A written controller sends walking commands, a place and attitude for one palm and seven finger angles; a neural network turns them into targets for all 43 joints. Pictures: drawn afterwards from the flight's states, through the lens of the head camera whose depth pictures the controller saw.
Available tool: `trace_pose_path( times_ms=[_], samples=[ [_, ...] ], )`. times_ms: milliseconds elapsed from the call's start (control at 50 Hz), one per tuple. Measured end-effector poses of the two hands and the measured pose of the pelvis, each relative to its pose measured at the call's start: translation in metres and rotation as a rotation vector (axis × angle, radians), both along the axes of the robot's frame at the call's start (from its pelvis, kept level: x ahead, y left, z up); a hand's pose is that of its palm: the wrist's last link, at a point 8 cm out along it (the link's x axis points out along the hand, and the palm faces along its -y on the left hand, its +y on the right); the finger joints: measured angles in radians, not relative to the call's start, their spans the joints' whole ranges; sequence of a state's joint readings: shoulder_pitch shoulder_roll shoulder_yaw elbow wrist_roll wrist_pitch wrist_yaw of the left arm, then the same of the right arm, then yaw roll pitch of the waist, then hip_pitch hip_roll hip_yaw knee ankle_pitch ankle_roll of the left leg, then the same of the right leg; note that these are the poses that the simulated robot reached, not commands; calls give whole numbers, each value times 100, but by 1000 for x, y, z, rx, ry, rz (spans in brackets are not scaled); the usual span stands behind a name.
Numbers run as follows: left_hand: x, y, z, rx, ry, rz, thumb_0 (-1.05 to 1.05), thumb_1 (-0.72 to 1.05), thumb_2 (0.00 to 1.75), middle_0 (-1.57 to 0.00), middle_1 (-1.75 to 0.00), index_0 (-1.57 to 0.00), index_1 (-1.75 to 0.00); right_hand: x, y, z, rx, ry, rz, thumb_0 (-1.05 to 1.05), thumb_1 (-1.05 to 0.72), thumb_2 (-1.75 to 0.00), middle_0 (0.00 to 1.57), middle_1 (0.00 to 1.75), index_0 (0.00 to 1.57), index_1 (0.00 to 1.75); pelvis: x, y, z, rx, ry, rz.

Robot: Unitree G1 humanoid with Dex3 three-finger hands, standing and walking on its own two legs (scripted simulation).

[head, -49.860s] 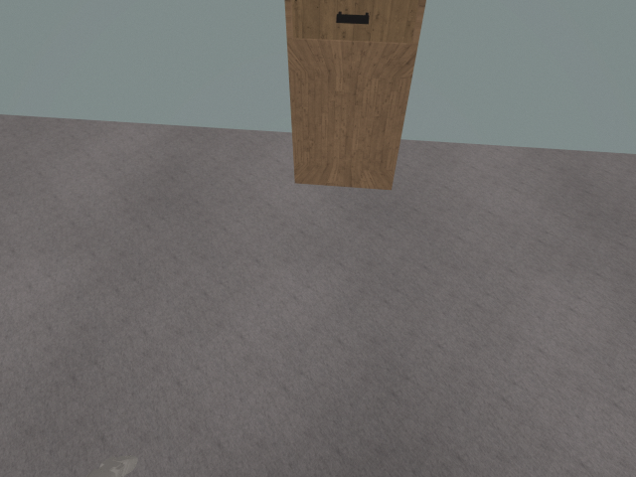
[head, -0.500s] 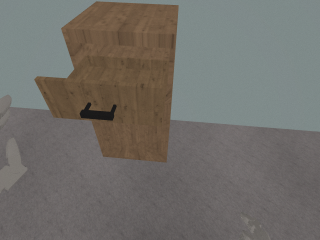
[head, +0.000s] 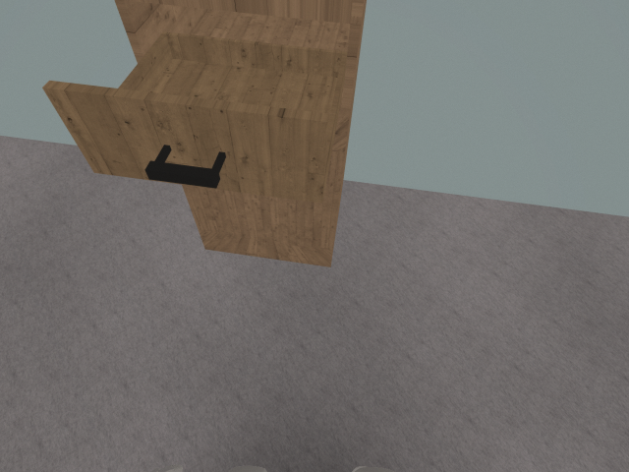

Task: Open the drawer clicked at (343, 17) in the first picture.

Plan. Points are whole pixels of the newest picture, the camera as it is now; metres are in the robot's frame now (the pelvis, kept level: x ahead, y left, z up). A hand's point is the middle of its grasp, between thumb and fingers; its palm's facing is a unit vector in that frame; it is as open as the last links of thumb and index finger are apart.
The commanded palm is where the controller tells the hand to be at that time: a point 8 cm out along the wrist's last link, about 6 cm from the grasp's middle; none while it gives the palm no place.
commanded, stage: let the arm hang, fingers relaxed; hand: left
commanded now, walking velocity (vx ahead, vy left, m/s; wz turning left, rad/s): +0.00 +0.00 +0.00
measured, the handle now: (188, 164) +0.55 +0.23 +0.03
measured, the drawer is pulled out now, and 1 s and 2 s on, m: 0.29 0.29 0.29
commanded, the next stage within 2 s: look to check the result in 0.74 s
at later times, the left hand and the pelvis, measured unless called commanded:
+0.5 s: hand out of the picture +0.05 +0.22 -0.14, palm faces -0.01 -0.95 -0.30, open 7.4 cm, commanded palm none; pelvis -0.01 +0.00 +0.02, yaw -1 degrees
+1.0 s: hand out of the picture +0.07 +0.21 -0.15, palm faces -0.04 -0.96 -0.28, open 7.4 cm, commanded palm none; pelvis +0.01 +0.00 +0.02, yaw -2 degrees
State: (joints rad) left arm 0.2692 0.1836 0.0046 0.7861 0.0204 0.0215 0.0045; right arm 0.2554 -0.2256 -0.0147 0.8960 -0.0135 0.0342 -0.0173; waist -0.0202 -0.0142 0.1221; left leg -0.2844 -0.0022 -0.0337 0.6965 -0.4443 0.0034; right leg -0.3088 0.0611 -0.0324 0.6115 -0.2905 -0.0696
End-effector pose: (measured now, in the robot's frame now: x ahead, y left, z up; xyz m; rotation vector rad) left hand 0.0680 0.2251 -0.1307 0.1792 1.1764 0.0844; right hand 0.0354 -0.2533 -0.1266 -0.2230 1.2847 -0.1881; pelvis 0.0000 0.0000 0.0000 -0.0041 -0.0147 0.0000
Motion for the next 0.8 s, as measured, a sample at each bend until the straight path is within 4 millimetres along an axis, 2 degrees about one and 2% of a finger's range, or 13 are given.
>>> trace_pose_path(
  times_ms=[120, 240, 460, 800],
  samples=[
    [-34, 30, -1, 57, 110, 53, -1, 95, 89, -21, -30, -21, -30, -23, -6, 13, -39, 64, -16, 1, -91, -90, 19, 30, 20, 30, -3, -1, 9, -6, -15, -7],
    [-43, 44, 13, 96, 139, 61, 0, 93, 90, -20, -30, -21, -30, -22, 1, 10, -5, 45, -5, 1, -91, -90, 19, 30, 20, 30, -6, 2, 16, -1, -18, -13],
    [-31, 46, 28, 129, 98, 47, 1, 91, 90, -20, -30, -20, -30, -13, 12, 0, 59, -2, -12, 0, -90, -90, 20, 30, 20, 30, -5, 2, 20, 8, -30, -24],
    [-14, 29, 17, 84, 105, 13, 1, 91, 90, -20, -30, -21, -30, -42, -11, 9, -6, 92, -60, 0, -91, -90, 20, 30, 20, 30, -1, -2, 21, 6, -24, -34]
  ],
)
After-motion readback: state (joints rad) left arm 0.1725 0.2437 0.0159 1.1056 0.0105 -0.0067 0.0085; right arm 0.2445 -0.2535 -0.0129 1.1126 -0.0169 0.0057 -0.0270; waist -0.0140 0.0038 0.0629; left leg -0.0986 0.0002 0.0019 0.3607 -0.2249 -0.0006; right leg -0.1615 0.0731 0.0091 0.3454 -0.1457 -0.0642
